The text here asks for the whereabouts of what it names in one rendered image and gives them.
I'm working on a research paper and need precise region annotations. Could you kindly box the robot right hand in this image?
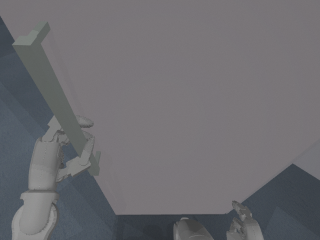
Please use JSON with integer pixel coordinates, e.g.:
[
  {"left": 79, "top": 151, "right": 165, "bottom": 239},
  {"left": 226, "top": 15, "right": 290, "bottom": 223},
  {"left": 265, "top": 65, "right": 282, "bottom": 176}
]
[{"left": 226, "top": 200, "right": 264, "bottom": 240}]

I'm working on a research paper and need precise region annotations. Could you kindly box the right robot thigh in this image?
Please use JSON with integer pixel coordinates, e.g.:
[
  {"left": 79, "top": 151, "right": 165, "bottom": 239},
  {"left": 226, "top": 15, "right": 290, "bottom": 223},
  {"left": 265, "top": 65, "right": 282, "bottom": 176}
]
[{"left": 173, "top": 219, "right": 214, "bottom": 240}]

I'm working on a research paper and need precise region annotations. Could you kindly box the handle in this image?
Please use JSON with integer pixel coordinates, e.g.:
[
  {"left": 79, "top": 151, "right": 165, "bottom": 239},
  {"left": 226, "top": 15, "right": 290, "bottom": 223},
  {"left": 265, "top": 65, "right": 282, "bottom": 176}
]
[{"left": 12, "top": 21, "right": 101, "bottom": 176}]

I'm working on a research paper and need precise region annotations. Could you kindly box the robot left hand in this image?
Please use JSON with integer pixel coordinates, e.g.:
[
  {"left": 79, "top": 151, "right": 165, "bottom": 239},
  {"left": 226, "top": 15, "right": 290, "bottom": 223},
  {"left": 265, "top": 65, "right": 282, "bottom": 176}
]
[{"left": 28, "top": 114, "right": 95, "bottom": 191}]

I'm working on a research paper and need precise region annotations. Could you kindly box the left robot forearm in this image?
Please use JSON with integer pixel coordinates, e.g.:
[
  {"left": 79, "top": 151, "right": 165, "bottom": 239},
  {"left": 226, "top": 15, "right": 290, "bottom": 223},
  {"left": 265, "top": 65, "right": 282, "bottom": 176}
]
[{"left": 11, "top": 190, "right": 60, "bottom": 240}]

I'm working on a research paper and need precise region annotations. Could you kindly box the fridge door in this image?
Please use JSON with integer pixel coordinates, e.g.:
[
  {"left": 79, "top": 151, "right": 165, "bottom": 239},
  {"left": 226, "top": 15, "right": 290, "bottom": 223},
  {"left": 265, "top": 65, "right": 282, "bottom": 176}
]
[{"left": 0, "top": 0, "right": 320, "bottom": 215}]

